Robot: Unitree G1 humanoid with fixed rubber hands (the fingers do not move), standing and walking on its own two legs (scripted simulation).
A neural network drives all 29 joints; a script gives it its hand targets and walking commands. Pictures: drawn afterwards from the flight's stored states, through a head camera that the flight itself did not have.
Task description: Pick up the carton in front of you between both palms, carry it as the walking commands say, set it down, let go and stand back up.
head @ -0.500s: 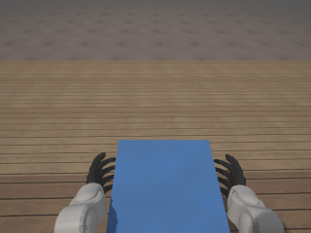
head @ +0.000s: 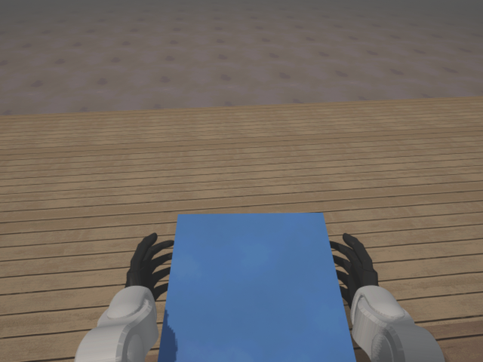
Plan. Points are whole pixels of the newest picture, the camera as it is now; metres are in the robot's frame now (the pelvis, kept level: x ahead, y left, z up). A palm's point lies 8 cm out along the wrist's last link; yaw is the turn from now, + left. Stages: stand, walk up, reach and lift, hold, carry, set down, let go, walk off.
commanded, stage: carry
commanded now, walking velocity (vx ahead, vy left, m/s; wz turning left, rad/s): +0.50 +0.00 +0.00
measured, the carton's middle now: (250, 310) +0.22 +0.00 +0.02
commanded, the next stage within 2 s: none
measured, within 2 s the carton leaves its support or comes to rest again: neither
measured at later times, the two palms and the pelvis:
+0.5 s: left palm (176, 125) +0.65 +0.16 +0.10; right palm (302, 123) +0.65 -0.15 +0.10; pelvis +0.33 +0.01 -0.01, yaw +0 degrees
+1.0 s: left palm (191, 83) +1.02 +0.17 +0.05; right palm (278, 84) +1.02 -0.14 +0.04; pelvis +0.71 +0.02 -0.07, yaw +1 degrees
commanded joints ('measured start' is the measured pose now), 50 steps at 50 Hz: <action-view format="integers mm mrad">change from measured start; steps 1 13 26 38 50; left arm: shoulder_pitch -293 -685 -1020 -952 -857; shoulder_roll -580 -629 -653 -757 -505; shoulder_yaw -513 -487 -353 -424 -336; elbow -26 137 490 318 394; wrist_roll -172 -197 -95 -141 -105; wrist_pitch -5 -120 -173 -247 -178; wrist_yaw -4 -5 63 36 51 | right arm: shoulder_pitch -356 -649 -1015 -986 -905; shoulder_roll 535 611 595 757 580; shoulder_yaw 503 421 293 471 393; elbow -110 138 483 236 362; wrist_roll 159 85 107 200 120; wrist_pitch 4 -103 -168 -242 -147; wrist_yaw -4 -44 -59 -11 -63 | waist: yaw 27 44 -34 -54 87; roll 117 -108 97 137 -332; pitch -19 -119 -306 -316 -374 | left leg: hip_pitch -125 -747 -44 98 -854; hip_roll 159 81 82 188 -108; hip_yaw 37 -162 -275 -290 -241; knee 248 749 223 251 1264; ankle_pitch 720 187 142 924 -222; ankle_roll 70 48 147 208 54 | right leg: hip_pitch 281 446 262 -190 904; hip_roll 104 -201 -4 57 -342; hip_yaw -98 238 16 164 789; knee -53 -344 432 365 -29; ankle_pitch -70 -158 83 -108 368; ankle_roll -24 -159 -15 -10 -307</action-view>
